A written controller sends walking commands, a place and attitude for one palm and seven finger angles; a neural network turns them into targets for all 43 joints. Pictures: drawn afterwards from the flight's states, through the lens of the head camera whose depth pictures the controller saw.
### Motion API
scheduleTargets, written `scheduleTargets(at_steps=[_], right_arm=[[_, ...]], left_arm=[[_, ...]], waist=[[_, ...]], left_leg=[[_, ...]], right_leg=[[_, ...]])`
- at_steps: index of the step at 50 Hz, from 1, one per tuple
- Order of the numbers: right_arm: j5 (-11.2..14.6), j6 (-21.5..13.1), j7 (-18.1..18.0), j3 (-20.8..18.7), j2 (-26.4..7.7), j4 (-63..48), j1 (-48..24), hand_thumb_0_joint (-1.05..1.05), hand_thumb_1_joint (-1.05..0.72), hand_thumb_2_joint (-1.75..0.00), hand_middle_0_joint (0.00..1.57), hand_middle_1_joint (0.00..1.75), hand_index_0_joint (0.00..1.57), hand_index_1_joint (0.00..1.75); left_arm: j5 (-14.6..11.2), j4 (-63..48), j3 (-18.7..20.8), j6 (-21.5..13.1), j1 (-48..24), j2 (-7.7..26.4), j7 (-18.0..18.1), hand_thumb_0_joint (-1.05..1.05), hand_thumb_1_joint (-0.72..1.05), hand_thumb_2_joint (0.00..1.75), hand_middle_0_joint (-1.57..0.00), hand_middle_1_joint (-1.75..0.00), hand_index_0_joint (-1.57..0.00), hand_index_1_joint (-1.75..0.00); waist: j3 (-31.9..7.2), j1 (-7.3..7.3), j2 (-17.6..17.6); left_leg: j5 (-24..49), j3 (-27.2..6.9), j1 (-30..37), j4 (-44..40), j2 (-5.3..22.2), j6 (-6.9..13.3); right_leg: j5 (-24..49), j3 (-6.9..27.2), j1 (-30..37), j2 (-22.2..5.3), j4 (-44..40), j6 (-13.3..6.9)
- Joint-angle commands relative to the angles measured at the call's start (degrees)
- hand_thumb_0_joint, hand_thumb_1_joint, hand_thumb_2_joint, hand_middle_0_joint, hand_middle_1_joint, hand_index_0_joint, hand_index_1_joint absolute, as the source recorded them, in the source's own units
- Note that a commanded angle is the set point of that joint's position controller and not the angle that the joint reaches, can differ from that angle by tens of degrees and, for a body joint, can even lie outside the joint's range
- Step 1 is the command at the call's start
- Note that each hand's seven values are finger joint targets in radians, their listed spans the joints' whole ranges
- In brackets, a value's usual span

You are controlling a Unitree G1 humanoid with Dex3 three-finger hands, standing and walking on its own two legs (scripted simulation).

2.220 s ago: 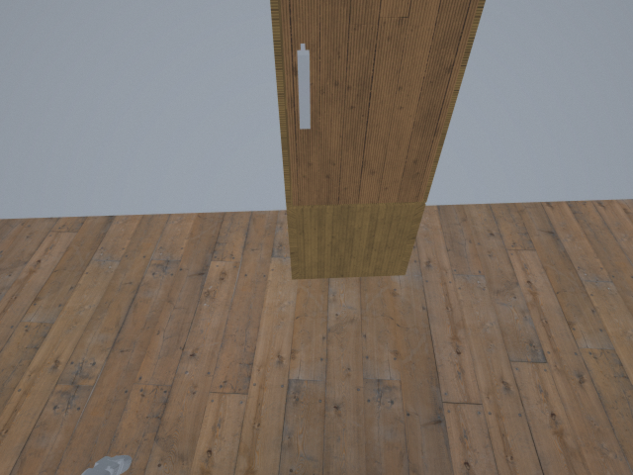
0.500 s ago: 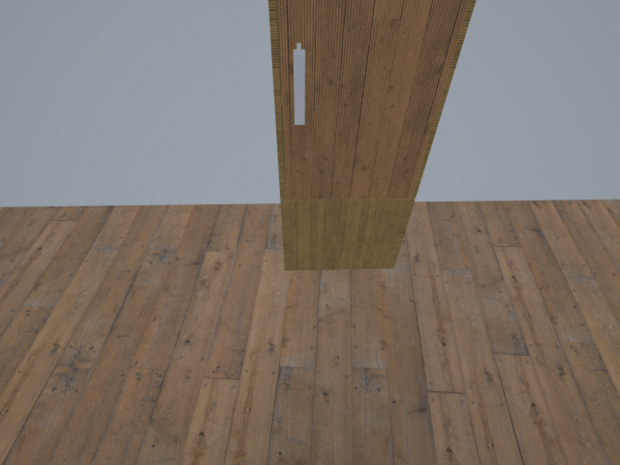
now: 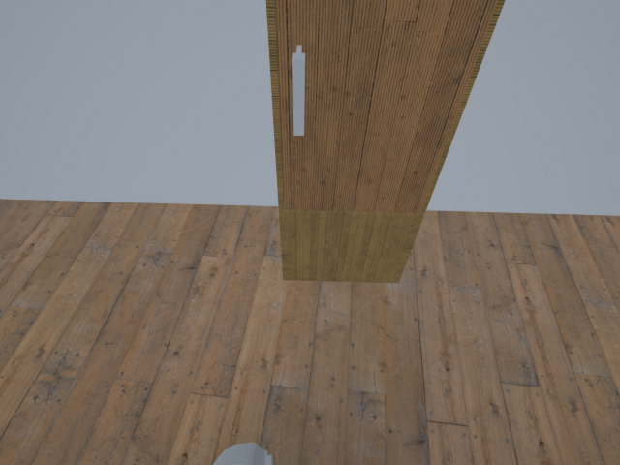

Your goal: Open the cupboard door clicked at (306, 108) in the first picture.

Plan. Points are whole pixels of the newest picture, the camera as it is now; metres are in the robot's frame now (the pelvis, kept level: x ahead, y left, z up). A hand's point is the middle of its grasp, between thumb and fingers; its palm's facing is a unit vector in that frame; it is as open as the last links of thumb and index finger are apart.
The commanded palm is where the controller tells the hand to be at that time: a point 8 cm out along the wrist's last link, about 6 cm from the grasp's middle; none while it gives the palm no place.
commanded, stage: take the last steps up to it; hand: left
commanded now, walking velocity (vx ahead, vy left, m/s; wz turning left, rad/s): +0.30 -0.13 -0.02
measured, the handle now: (299, 91) +0.81 +0.10 +0.06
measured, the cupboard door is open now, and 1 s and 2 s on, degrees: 0 0 0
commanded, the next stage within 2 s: come to a stop and stand still in 0.52 s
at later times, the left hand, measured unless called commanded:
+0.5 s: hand (220, 395) +0.24 +0.17 -0.16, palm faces -0.01 -0.98 -0.20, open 7.3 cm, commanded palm none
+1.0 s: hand (262, 372) +0.29 +0.11 -0.19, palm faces +0.06 -0.98 -0.18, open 7.3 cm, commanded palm none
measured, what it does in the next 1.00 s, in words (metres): walks ahead: left foot, then right foot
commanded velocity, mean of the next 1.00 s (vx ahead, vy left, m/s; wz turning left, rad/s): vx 0.04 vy -0.05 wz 0.01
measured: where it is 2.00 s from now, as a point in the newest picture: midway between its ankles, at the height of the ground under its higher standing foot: (350, 459)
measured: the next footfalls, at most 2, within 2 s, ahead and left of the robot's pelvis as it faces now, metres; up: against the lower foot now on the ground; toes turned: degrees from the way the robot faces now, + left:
left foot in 0.16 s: +0.18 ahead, +0.11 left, +0.00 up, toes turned +8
right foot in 0.58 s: +0.31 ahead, -0.19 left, +0.00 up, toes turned -9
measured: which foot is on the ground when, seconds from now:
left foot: up 0.00-0.14, down 0.16-0.58, up 0.60-0.86, down 0.88-1.00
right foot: down 0.00-0.16, up 0.18-0.56, down 0.58-0.92, up 0.94-1.00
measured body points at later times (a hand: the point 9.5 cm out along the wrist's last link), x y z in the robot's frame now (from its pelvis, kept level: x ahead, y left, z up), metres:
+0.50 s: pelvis +0.17 -0.02 +0.01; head +0.18 -0.02 +0.46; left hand +0.24 +0.22 -0.14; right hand +0.14 -0.26 -0.15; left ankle +0.14 +0.10 -0.73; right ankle +0.25 -0.18 -0.70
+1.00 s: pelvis +0.27 -0.07 +0.00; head +0.31 -0.05 +0.44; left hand +0.29 +0.16 -0.17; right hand +0.36 -0.30 -0.15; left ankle +0.32 +0.02 -0.73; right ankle +0.24 -0.19 -0.69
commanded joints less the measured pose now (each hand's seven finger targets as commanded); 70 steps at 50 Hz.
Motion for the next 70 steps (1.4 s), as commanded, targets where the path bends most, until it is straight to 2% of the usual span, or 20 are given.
scheduleTargets(at_steps=[1,5,6,8,9,11,15,24,27,29,31,34,40,43,46,54,55,59,63,70], right_arm=[[0.4,-2.6,0.9,-0.4,-0.7,-7.5,-8.4,0.00,-0.90,-0.90,0.20,0.30,0.20,0.30],[0.3,-3.6,-0.6,-1.1,-2.2,-3.5,4.1,0.00,-0.90,-0.90,0.20,0.30,0.20,0.30],[0.0,-3.9,-1.3,-1.9,-5.1,-1.0,12.1,0.00,-0.90,-0.90,0.20,0.30,0.20,0.30],[0.0,-3.9,-2.2,-3.6,-14.6,0.3,18.9,0.00,-0.90,-0.90,0.20,0.30,0.20,0.30],[0.5,-3.7,-2.4,-3.4,-14.1,-1.0,13.5,0.00,-0.90,-0.90,0.20,0.30,0.20,0.30],[0.0,-4.3,-2.3,-1.8,-7.1,-3.0,5.2,0.00,-0.90,-0.90,0.20,0.30,0.20,0.30],[-0.3,-5.2,-1.9,-1.5,-5.0,-4.5,2.4,0.00,-0.90,-0.90,0.20,0.30,0.20,0.30],[-0.7,-3.6,-1.0,-3.2,-9.4,-4.6,5.2,0.00,-0.90,-0.90,0.20,0.30,0.20,0.30],[-0.7,-2.9,-0.7,-3.1,-9.4,-4.2,4.8,0.00,-0.90,-0.90,0.20,0.30,0.20,0.30],[0.3,-2.9,0.0,-0.9,-1.7,-6.1,6.1,0.00,-0.90,-0.90,0.20,0.30,0.20,0.30],[0.3,-2.9,-0.4,-1.3,-4.4,-7.5,1.8,0.00,-0.90,-0.90,0.20,0.30,0.20,0.30],[0.3,-2.0,-0.7,-0.1,-1.9,-4.6,4.7,0.00,-0.90,-0.90,0.20,0.30,0.20,0.30],[1.0,0.3,-1.4,0.0,-2.0,-4.3,4.7,0.00,-0.90,-0.90,0.20,0.30,0.20,0.30],[0.7,0.7,-1.4,-1.0,-4.3,-5.3,4.1,0.00,-0.90,-0.90,0.20,0.30,0.20,0.30],[0.4,0.1,-2.1,-1.8,-10.1,-7.1,2.5,0.00,-0.90,-0.90,0.20,0.30,0.20,0.30],[0.1,-0.1,-2.2,-2.0,-8.8,-9.9,-4.2,0.00,-0.90,-0.90,0.20,0.30,0.20,0.30],[0.8,-1.6,-1.7,-3.2,-14.2,-11.3,-5.7,0.00,-0.90,-0.90,0.20,0.30,0.20,0.30],[0.4,-1.2,0.2,-1.1,-4.8,-16.0,0.4,0.00,-0.90,-0.90,0.20,0.30,0.20,0.30],[0.6,-0.4,0.0,-1.7,-7.5,-16.4,-0.1,0.00,-0.90,-0.90,0.20,0.30,0.20,0.30],[-0.3,0.5,0.4,-0.7,-6.4,-14.7,3.7,0.00,-0.90,-0.90,0.20,0.30,0.20,0.30]], left_arm=[[0.0,0.1,1.4,-0.6,4.4,7.6,1.1,0.00,0.90,0.90,-0.20,-0.30,-0.20,-0.30],[-0.6,0.5,1.9,-0.4,2.8,7.8,0.7,0.00,0.90,0.90,-0.20,-0.30,-0.20,-0.30],[-0.8,0.1,2.0,-0.4,2.9,7.2,0.4,0.00,0.90,0.90,-0.20,-0.30,-0.20,-0.30],[-1.0,-3.1,1.9,-0.2,4.4,4.6,-0.5,0.00,0.90,0.90,-0.20,-0.30,-0.20,-0.30],[-0.6,-4.2,1.9,0.7,0.8,5.0,-0.4,0.00,0.90,0.90,-0.20,-0.30,-0.20,-0.30],[0.4,-4.7,2.7,1.5,-3.6,4.4,-1.5,0.00,0.90,0.90,-0.20,-0.30,-0.20,-0.30],[0.4,-4.9,2.8,3.2,0.3,1.2,-2.2,0.00,0.90,0.90,-0.20,-0.30,-0.20,-0.30],[-0.1,-10.9,3.6,2.7,-14.5,5.6,-3.2,0.00,0.90,0.90,-0.20,-0.30,-0.20,-0.30],[0.0,-8.3,4.3,1.6,-7.1,8.3,-2.9,0.00,0.90,0.90,-0.20,-0.30,-0.20,-0.30],[0.2,-5.9,5.8,0.4,1.4,18.1,-1.4,0.00,0.90,0.90,-0.20,-0.30,-0.20,-0.30],[-0.5,-6.5,5.4,0.4,-2.5,16.6,-0.6,0.00,0.90,0.90,-0.20,-0.30,-0.20,-0.30],[-0.4,-8.8,2.9,0.1,-13.2,9.4,0.7,0.00,0.90,0.90,-0.20,-0.30,-0.20,-0.30],[-0.9,-8.8,3.7,2.6,-12.3,12.0,1.6,0.00,0.90,0.90,-0.20,-0.30,-0.20,-0.30],[-1.1,-9.7,4.3,3.7,-13.4,12.0,1.7,0.00,0.90,0.90,-0.20,-0.30,-0.20,-0.30],[-1.4,-11.2,3.3,5.0,-12.2,7.9,2.0,0.00,0.90,0.90,-0.20,-0.30,-0.20,-0.30],[-0.8,-10.8,3.2,5.4,-12.2,7.0,0.8,0.00,0.90,0.90,-0.20,-0.30,-0.20,-0.30],[-1.6,-10.0,1.6,3.5,-8.7,8.7,2.2,0.00,0.90,0.90,-0.20,-0.30,-0.20,-0.30],[-0.2,-16.2,2.2,0.9,-10.9,13.3,2.1,0.00,0.90,0.90,-0.20,-0.30,-0.20,-0.30],[-0.3,-17.2,1.6,2.6,-12.8,11.2,1.7,0.00,0.90,0.90,-0.20,-0.30,-0.20,-0.30],[-0.5,-17.9,1.7,3.7,-12.7,12.7,1.3,0.00,0.90,0.90,-0.20,-0.30,-0.20,-0.30]], waist=[[6.8,-0.93,-7.1],[0.4,-6.89,-5.2],[-4.4,-9.97,-2.6],[-10.7,-9.00,12.9],[-5.5,-7.34,9.0],[6.4,-3.99,4.8],[3.6,-0.11,5.8],[4.9,-3.05,7.3],[-0.1,0.59,2.8],[-5.0,3.69,-19.9],[-4.6,3.31,-16.5],[-1.2,-2.57,-2.8],[-3.3,-1.74,-6.9],[-2.5,-2.81,-5.2],[-4.9,-2.98,18.0],[-6.0,-2.50,7.6],[-13.2,-1.28,6.6],[-8.4,-4.40,6.2],[-1.7,-3.60,-7.6],[6.1,-3.51,-2.4]], left_leg=[[6.1,3.0,-1.9,-11.3,0.4,0.7],[13.9,6.0,20.0,-24.3,-3.6,2.7],[15.9,1.0,32.0,-28.1,0.4,3.9],[10.5,-35.4,39.3,-43.8,26.6,14.6],[-0.2,-36.4,30.3,-47.4,27.3,14.7],[-5.5,-26.0,14.7,-50.5,21.1,10.7],[5.8,-7.5,8.2,-48.3,13.8,7.5],[4.3,-6.1,12.4,-46.0,13.1,7.6],[3.4,-2.7,11.4,-33.0,8.8,3.9],[-12.3,4.2,-6.5,-1.7,-2.2,0.5],[-8.7,-3.2,-8.7,10.3,0.5,1.6],[-1.4,-4.7,1.6,1.1,2.4,-0.6],[6.6,-0.5,10.3,-21.3,-2.0,-1.9],[21.6,-1.9,18.1,-30.0,0.3,-1.0],[58.3,-18.3,21.5,-39.9,16.8,11.4],[35.9,-12.0,22.7,-38.6,11.9,11.6],[53.6,-12.4,30.0,-25.1,13.4,8.8],[17.2,-2.7,14.6,-22.1,-1.1,1.8],[11.0,-5.4,11.6,-23.9,1.0,3.2],[-5.5,-6.7,8.3,-30.6,-1.5,2.0]], right_leg=[[28.9,9.4,-4.8,-13.1,-9.6,-6.6],[44.4,4.1,-7.4,-9.5,5.8,-4.0],[38.9,3.8,-12.7,-8.2,17.6,-2.6],[-8.2,3.0,-29.5,-0.2,48.7,0.4],[-6.8,5.3,-32.4,-3.4,54.3,0.4],[1.3,5.6,-33.2,-7.9,52.7,1.6],[6.8,2.3,-26.1,-9.2,40.8,3.5],[9.4,-2.2,-20.4,-7.4,14.3,4.6],[10.7,-4.4,-5.8,-4.4,3.7,3.6],[5.7,22.4,9.0,-23.9,-7.6,-3.7],[6.8,24.2,3.2,-24.5,-10.6,-8.1],[36.2,7.7,-8.6,-20.3,-5.7,-6.2],[49.3,4.5,-5.9,-18.3,1.6,-5.9],[39.7,4.5,-12.2,-17.6,5.6,-3.3],[-13.4,-0.6,-19.8,-3.0,30.8,4.9],[-7.9,3.1,-21.0,-4.4,29.8,5.2],[-7.5,7.6,-23.3,-6.5,18.5,3.5],[33.0,13.8,-14.7,-12.5,8.9,-1.8],[6.8,9.4,-20.4,-7.0,8.4,0.2],[-20.6,10.1,-29.5,-6.9,1.3,-0.6]])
